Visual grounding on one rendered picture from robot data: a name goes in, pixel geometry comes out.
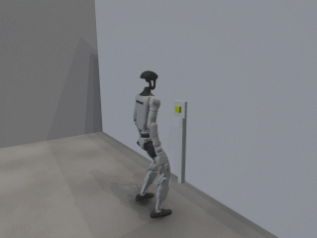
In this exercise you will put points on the robot left forearm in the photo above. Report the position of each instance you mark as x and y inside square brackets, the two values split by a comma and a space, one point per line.
[140, 131]

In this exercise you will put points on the right robot upper arm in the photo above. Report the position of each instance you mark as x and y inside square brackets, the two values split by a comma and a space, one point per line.
[153, 112]

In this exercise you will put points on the robot left thigh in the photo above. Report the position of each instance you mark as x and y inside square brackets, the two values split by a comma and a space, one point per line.
[153, 166]

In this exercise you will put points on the panel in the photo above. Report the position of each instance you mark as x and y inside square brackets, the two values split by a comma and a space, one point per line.
[181, 138]

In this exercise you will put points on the robot right forearm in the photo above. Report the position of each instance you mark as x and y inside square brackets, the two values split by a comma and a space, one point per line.
[155, 138]

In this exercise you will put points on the button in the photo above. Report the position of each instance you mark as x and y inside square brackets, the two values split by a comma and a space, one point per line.
[177, 109]

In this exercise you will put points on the left robot upper arm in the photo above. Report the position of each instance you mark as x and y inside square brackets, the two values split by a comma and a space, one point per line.
[135, 108]

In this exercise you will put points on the right robot hand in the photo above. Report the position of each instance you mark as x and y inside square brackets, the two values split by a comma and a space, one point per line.
[162, 160]

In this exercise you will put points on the robot torso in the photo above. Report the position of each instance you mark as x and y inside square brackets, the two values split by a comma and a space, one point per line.
[142, 115]

